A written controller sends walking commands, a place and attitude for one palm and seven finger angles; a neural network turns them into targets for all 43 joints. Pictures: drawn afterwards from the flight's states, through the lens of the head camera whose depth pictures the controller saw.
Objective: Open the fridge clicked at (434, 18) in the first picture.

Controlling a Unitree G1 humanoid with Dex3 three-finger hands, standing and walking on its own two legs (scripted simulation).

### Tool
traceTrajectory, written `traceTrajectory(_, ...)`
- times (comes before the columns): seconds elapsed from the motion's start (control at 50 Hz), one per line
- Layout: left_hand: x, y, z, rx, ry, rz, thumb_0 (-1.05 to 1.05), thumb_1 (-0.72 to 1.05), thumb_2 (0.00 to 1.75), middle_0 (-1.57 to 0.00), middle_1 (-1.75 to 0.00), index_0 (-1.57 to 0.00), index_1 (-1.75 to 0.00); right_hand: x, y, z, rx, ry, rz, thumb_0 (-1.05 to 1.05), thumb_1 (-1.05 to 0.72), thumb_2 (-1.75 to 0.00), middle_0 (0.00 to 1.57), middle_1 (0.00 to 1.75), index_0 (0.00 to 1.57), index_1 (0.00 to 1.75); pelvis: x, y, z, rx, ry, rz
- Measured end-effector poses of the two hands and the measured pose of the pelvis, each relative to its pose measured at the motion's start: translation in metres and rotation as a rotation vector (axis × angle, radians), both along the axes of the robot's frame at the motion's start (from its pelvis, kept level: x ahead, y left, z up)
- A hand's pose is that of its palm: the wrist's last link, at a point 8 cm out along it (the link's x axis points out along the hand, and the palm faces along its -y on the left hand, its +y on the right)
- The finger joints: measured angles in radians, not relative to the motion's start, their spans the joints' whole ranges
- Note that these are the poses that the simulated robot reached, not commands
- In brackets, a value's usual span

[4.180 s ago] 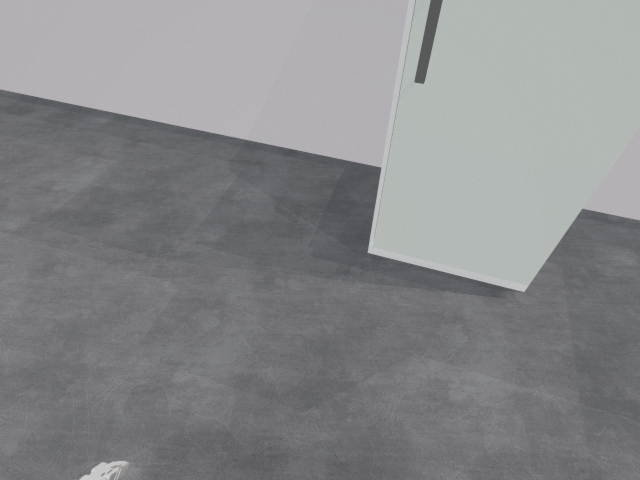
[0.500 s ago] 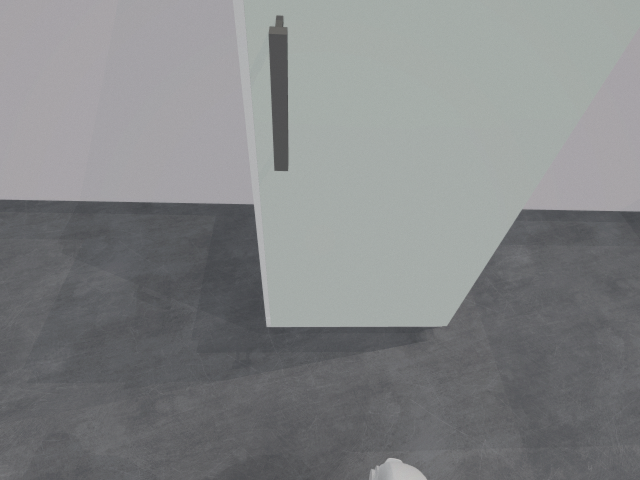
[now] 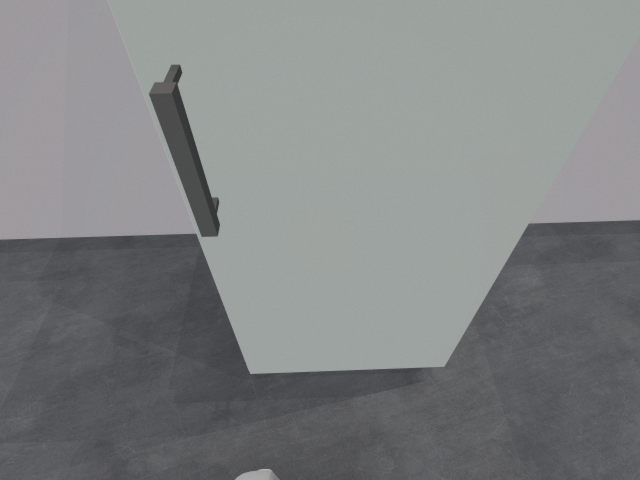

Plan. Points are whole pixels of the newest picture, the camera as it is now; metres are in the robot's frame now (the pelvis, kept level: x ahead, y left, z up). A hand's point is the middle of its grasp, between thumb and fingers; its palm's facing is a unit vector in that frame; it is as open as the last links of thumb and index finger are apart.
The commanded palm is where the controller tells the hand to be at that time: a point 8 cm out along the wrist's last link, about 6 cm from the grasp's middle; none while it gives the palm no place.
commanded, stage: come to a stop and stand still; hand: left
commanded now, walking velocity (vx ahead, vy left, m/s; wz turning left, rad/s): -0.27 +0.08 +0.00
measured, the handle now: (194, 160) +0.47 +0.20 +0.15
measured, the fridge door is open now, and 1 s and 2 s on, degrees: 0 0 0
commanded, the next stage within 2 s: look again from close up in 1.86 s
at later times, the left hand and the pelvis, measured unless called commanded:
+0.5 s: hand out of the picture -0.01 +0.19 -0.19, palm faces +0.04 -0.96 -0.28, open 7.4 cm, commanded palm none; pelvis -0.04 -0.01 -0.03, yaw -1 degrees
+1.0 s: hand out of the picture -0.16 +0.16 -0.16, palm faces +0.09 -0.97 -0.23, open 7.4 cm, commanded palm none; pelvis -0.11 -0.02 +0.01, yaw +0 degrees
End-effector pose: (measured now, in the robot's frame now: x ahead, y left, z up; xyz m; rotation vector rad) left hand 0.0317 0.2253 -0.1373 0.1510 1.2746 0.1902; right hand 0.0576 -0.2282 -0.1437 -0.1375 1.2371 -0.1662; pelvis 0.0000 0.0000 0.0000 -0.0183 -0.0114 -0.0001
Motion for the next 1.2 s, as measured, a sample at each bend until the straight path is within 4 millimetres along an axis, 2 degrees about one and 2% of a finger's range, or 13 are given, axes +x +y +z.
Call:
traceTrajectory(0.12, -0.013, -0.003, -0.02, -0.045, 0.077, 0.054, 0.0, 0.92, 0.89, -0.2, -0.3, -0.2, -0.3, 0.048, 0.014, 0.001, -0.009, -0.053, 0.046, 0.0, -0.92, -0.9, 0.19, 0.3, 0.2, 0.29, 0.016, 0.006, -0.009, -0.005, -0.026, 0.0)
traceTrajectory(0.26, -0.025, 0.004, -0.017, -0.028, 0.119, 0.06, 0.01, 0.91, 0.89, -0.2, -0.3, -0.2, -0.3, 0.044, 0.022, 0.002, -0.001, -0.046, 0.064, 0.0, -0.91, -0.9, 0.2, 0.3, 0.2, 0.29, 0.003, 0.008, -0.007, 0.024, -0.02, -0.016)
traceTrajectory(0.36, -0.034, 0.009, -0.007, 0.027, 0.099, 0.031, 0.01, 0.91, 0.89, -0.2, -0.3, -0.2, -0.3, 0.021, 0.008, -0.005, 0.018, -0.042, 0.039, 0.0, -0.92, -0.9, 0.2, 0.3, 0.21, 0.29, -0.017, -0.001, -0.008, 0.022, -0.006, -0.027)
traceTrajectory(0.42, -0.039, 0.01, -0.016, 0.069, 0.04, -0.004, 0.01, 0.9, 0.89, -0.2, -0.3, -0.2, -0.3, 0.005, -0.009, -0.017, 0.026, -0.075, 0.025, 0.0, -0.91, -0.9, 0.2, 0.3, 0.21, 0.29, -0.028, -0.011, -0.024, 0.043, 0.003, -0.037)
traceTrajectory(0.54, -0.049, 0.005, -0.018, 0.046, -0.051, -0.03, 0.01, 0.9, 0.89, -0.2, -0.3, -0.2, -0.3, -0.035, -0.018, -0.019, 0.009, -0.082, 0.002, 0.01, -0.91, -0.9, 0.19, 0.3, 0.2, 0.29, -0.04, -0.006, -0.027, -0.006, -0.08, -0.007)
traceTrajectory(0.62, -0.047, 0.006, -0.026, 0.009, -0.063, -0.052, 0.01, 0.9, 0.89, -0.2, -0.3, -0.2, -0.3, -0.071, -0.014, -0.013, -0.011, -0.076, -0.015, 0.01, -0.91, -0.9, 0.19, 0.3, 0.2, 0.29, -0.047, -0.002, -0.027, 0.001, -0.095, -0.007)
traceTrajectory(0.72, -0.047, 0.008, -0.016, 0.008, -0.108, -0.071, 0.01, 0.9, 0.89, -0.2, -0.3, -0.2, -0.3, -0.131, -0.008, -0.018, 0.0, 0.032, -0.043, 0.01, -0.91, -0.9, 0.19, 0.3, 0.2, 0.29, -0.07, -0.001, -0.024, 0.004, -0.07, -0.011)
traceTrajectory(0.78, -0.067, 0.006, -0.007, 0.015, -0.121, -0.043, 0.01, 0.9, 0.89, -0.2, -0.3, -0.2, -0.3, -0.155, -0.008, -0.021, 0.02, 0.092, -0.029, 0.01, -0.91, -0.9, 0.19, 0.3, 0.2, 0.29, -0.084, -0.005, -0.02, 0.022, -0.052, -0.01)
traceTrajectory(0.82, -0.092, 0.003, -0.007, 0.03, -0.104, -0.025, 0.01, 0.9, 0.89, -0.2, -0.3, -0.2, -0.3, -0.163, -0.009, -0.026, 0.034, 0.107, -0.03, 0.01, -0.91, -0.9, 0.2, 0.3, 0.2, 0.29, -0.093, -0.009, -0.021, 0.054, -0.035, -0.019)
traceTrajectory(0.9, -0.156, -0.005, 0.001, 0.027, 0.031, 0.034, 0.01, 0.9, 0.89, -0.2, -0.3, -0.2, -0.3, -0.168, -0.009, -0.017, 0.051, 0.1, -0.027, 0.01, -0.91, -0.9, 0.19, 0.3, 0.2, 0.29, -0.107, -0.011, -0.009, 0.029, -0.039, 0.013)
traceTrajectory(0.98, -0.197, -0.014, 0.01, 0.014, 0.111, 0.06, 0.01, 0.9, 0.89, -0.2, -0.3, -0.2, -0.3, -0.17, -0.008, -0.001, 0.07, 0.063, -0.03, 0.01, -0.91, -0.9, 0.19, 0.3, 0.2, 0.29, -0.112, -0.015, 0.005, 0.048, -0.022, 0.006)
traceTrajectory(1.08, -0.222, -0.024, 0.017, -0.015, 0.151, 0.08, 0.01, 0.9, 0.89, -0.2, -0.3, -0.2, -0.3, -0.172, -0.008, 0.006, 0.064, 0.076, -0.012, 0.01, -0.91, -0.9, 0.19, 0.3, 0.2, 0.29, -0.12, -0.012, 0.012, 0.054, 0.009, 0.003)
traceTrajectory(1.2, -0.229, -0.022, 0.013, -0.041, 0.163, 0.112, 0.01, 0.9, 0.89, -0.2, -0.3, -0.2, -0.3, -0.164, 0.003, 0.008, 0.047, 0.098, 0.031, 0.01, -0.91, -0.9, 0.19, 0.3, 0.2, 0.29, -0.123, 0.0, 0.011, 0.042, 0.03, 0.015)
